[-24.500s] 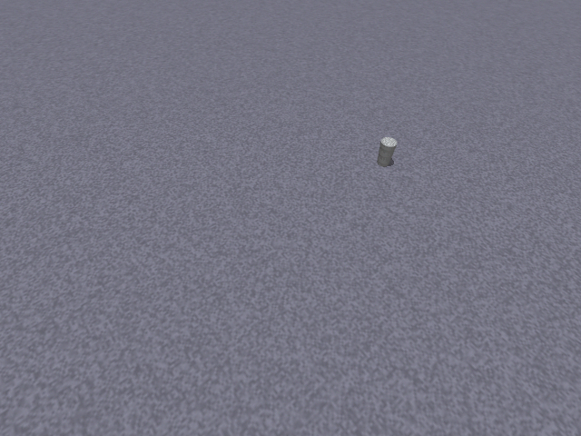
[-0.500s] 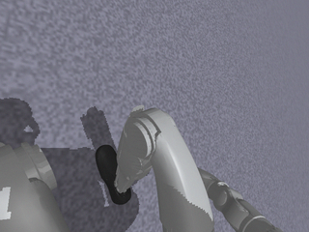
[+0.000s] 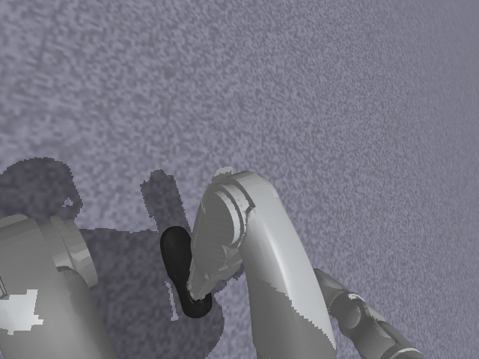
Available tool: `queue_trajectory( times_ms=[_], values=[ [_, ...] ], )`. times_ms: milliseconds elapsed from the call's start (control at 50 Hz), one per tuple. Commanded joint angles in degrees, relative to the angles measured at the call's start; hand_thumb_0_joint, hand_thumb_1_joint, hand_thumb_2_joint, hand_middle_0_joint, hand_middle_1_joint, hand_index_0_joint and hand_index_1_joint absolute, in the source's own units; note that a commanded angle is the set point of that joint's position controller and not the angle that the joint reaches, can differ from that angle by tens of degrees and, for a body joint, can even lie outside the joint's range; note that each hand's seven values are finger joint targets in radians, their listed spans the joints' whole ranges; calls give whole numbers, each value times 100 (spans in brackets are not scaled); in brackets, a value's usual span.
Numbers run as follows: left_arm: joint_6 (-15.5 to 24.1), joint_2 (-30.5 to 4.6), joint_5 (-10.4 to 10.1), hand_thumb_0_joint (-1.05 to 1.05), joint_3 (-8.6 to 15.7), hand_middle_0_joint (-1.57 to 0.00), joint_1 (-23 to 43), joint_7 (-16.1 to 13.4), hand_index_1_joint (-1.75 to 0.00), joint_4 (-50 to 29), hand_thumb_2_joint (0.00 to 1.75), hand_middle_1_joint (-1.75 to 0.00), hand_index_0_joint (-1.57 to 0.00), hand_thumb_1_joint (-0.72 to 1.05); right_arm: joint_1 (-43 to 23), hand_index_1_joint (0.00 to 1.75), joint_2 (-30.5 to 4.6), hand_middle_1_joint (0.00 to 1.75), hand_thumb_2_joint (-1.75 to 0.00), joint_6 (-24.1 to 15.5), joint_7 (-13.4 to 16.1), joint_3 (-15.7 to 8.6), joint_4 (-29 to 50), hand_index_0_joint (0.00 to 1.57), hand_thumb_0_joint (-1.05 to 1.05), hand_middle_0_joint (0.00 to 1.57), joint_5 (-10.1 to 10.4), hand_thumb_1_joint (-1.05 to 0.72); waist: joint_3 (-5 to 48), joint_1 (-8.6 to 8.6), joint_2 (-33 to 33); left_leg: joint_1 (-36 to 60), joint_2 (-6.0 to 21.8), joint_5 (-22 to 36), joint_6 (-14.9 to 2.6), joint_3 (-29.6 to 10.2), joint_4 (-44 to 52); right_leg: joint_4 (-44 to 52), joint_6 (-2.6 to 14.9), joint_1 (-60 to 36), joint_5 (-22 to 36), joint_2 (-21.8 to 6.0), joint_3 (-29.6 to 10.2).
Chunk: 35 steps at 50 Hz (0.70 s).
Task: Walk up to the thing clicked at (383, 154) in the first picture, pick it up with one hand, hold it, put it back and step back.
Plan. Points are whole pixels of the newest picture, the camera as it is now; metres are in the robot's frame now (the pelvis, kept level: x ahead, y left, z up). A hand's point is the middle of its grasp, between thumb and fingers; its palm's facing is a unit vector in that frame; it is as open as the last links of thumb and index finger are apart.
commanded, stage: rise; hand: left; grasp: from the side
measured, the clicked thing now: out of the picture +0.46 +0.28 -0.23
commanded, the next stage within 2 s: home in 0.18 s
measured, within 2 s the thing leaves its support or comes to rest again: rests again in 0.22 s
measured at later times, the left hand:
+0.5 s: hand out of the picture +0.37 +0.43 -0.02, palm faces +0.38 -0.82 -0.43, open 17.2 cm
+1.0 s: hand out of the picture +0.27 +0.31 +0.16, palm faces +0.35 -0.84 -0.43, open 17.0 cm
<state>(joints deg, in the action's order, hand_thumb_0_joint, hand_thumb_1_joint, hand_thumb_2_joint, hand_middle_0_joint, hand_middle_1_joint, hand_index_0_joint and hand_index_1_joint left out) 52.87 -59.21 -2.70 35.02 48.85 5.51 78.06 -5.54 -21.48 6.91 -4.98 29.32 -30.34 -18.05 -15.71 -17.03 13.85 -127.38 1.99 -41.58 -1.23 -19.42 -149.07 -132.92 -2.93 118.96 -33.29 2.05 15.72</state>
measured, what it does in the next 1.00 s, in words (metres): rises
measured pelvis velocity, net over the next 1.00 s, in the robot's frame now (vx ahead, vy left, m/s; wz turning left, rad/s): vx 0.05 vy -0.02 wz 0.24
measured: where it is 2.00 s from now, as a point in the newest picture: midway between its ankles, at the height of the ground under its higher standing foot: (138, 322)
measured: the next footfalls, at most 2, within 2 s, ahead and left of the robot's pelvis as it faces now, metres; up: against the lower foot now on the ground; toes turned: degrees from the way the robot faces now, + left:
none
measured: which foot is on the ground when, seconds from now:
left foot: down 0.00-1.00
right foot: down 0.00-1.00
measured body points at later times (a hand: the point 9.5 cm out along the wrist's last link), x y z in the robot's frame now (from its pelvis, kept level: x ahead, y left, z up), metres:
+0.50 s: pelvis +0.01 -0.01 +0.05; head +0.20 +0.12 +0.44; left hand +0.35 +0.47 +0.00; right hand +0.17 -0.25 -0.04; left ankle +0.08 +0.12 -0.27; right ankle +0.15 -0.12 -0.27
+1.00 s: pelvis +0.05 -0.02 +0.27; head +0.19 +0.05 +0.69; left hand +0.25 +0.35 +0.19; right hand +0.30 -0.22 +0.17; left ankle +0.07 +0.12 -0.27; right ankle +0.15 -0.12 -0.27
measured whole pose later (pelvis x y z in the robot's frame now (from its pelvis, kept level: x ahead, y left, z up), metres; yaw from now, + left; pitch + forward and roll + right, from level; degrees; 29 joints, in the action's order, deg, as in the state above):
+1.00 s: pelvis +0.05 -0.02 +0.27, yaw +14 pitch +28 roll -3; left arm -3.9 -22.2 1.4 11.4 2.3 -6.7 25.5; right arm 6.5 -14.2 3.0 5.5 0.6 -29.2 2.4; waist 10.4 -3.0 0.0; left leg -84.7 2.6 -36.7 0.4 -2.7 -93.5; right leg -90.3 0.5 83.7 -34.5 -0.7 3.9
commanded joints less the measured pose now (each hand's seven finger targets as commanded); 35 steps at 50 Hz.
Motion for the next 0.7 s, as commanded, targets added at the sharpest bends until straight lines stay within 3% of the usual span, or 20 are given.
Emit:
queue_trajectory(
  times_ms=[0,40,60,100,120,140,160,220,240,260,280,300,320,380,460,480,520,560,620,680],
  values=[
    [-256,-682,-238,0,-324,-8,606,457,-7,-602,5,-7,-9,-61,539,30,-1968,30,-90,70,152,-875,31,20,0,20,239,-90,3307,-447,-3448,2185,322,884,203,422,2253,885,350,-1460,740,220,246],
    [-427,-601,-371,0,-299,-5,615,599,-3,-868,2,-5,-7,-61,694,30,-1950,30,-90,38,171,-992,-5,20,0,20,346,-89,3390,-380,-3065,1994,292,831,134,445,2197,952,332,-1474,719,212,217],
    [-505,-388,-428,0,-449,-4,600,687,-4,-708,3,-6,-7,-61,705,30,-1956,30,-89,22,172,-1015,17,20,0,20,392,-88,3362,-445,-2920,1919,274,792,105,438,2184,965,320,-1476,711,200,217],
    [-523,-264,-539,0,-484,-4,894,778,-1,-1093,5,0,-3,-53,797,30,-1905,30,-89,-33,155,-1091,-25,20,0,20,460,-79,3450,-439,-2868,1925,246,750,78,436,2166,944,331,-1435,708,181,191],
    [-991,-1244,470,0,-225,-8,459,448,-7,-516,7,-7,-8,-55,878,30,-1787,30,-92,21,147,-1459,-171,20,0,20,632,-87,3857,55,-3318,2489,249,932,134,603,2439,976,397,-1114,659,127,53],
    [-1177,-948,425,0,-373,-8,903,386,-8,-931,8,-7,-7,-55,986,30,-1732,30,-92,58,112,-1465,-123,20,0,20,676,-94,3995,-101,-3489,2620,296,1028,180,537,2501,886,417,-967,691,128,67],
    [-1263,-829,425,0,-430,-8,1161,362,-9,-1264,9,-8,-7,-55,1094,30,-1735,30,-92,84,96,-1563,-152,20,0,20,738,-94,4168,-107,-3647,2811,296,1029,194,539,2551,890,419,-874,682,104,47],
    [-1685,-1621,669,0,21,-10,1164,129,-9,-2385,8,-8,-8,-59,1279,30,-1711,30,-93,190,105,-1862,-24,20,0,20,893,-98,5133,389,-4499,3526,267,1228,268,684,2849,880,458,-973,664,32,-167],
    [-1844,-2057,748,0,259,-10,1180,34,-9,-3036,8,-8,-9,-60,1422,30,-1655,30,-93,238,116,-1935,43,20,0,20,953,-99,5498,592,-4792,3658,252,1309,273,768,2982,883,480,-1117,674,36,-249],
    [-2084,-1840,817,0,175,-11,610,-19,-12,-2807,10,-10,-10,-61,1394,30,-1589,30,-94,270,118,-2030,78,20,0,20,1006,-102,5531,682,-4834,3701,237,1312,264,877,3056,929,495,-1125,654,32,-357],
    [-2241,-1771,833,0,160,-8,649,-59,-10,-3097,18,-10,-8,-53,1481,30,-1509,30,-90,311,134,-2093,26,20,0,20,1060,-94,5403,694,-4765,3588,235,1216,250,917,3124,981,515,-1009,583,51,-390],
    [-2368,-1511,842,0,-4,-7,764,-95,-8,-3411,13,-8,-7,-45,1558,30,-1405,30,-90,329,152,-2161,-28,20,0,20,1101,-90,5471,666,-4832,3591,211,1200,246,1015,3154,1035,533,-1027,600,54,-455],
    [-2551,-1130,836,0,-97,-6,314,-149,-7,-3263,12,-7,-6,-45,1593,30,-1338,30,-90,336,181,-2254,-26,20,0,20,1173,-90,5359,701,-4692,3508,185,1118,236,1065,3262,1130,534,-1009,544,36,-491],
    [-3060,-471,820,0,-359,-6,-276,-270,-7,-3640,9,-7,-6,-50,1672,30,-1161,30,-90,344,239,-2536,30,20,0,20,1366,-90,5366,893,-4262,3273,123,856,173,1189,3502,1432,539,-987,364,13,-577],
    [-3702,1132,716,0,-1170,-6,-1523,-281,-7,-3723,8,-7,-6,-51,1756,30,-967,30,-90,298,269,-2935,123,20,0,20,1626,-90,5306,879,-3193,3184,49,653,79,1197,3846,1893,543,-887,173,-36,-678],
    [-3820,1111,695,0,-1148,-6,-1573,-318,-6,-4066,7,-6,-6,-52,1758,30,-964,30,-90,292,291,-3035,105,20,0,20,1688,-90,5301,993,-3008,3196,45,604,60,1205,3962,2003,549,-870,112,-53,-739],
    [-4106,1107,668,0,-1201,-6,-1813,-394,-6,-4496,7,-6,-6,-52,1757,30,-912,30,-90,278,344,-3175,265,20,0,20,1814,-90,5484,1017,-2462,3130,4,329,-33,1274,4199,2462,513,-1422,-48,-53,-836],
    [-4286,936,652,0,-1071,-6,-1890,-506,-7,-5144,9,-7,-6,-49,1797,30,-817,30,-90,269,401,-3254,323,20,0,20,1898,-90,5745,1113,-2136,3315,-20,339,-74,1361,4415,2854,471,-2043,-37,-61,-956],
    [-4563,1173,618,0,-1234,-6,-2464,-648,-7,-5641,10,-7,-6,-47,1657,30,-639,30,-90,152,524,-3268,562,20,0,20,1996,-90,5789,1210,-1941,3577,-37,181,-112,1460,4887,3338,442,-2679,-197,-87,-1107],
    [-4759,1074,585,0,-1135,-6,-2592,-847,-7,-6329,11,-7,-6,-45,1624,30,-514,30,-90,16,700,-3302,644,20,0,20,2053,-89,6031,1381,-2114,4195,-49,182,-92,1582,5362,3873,436,-3318,-251,-123,-1329]
  ],
)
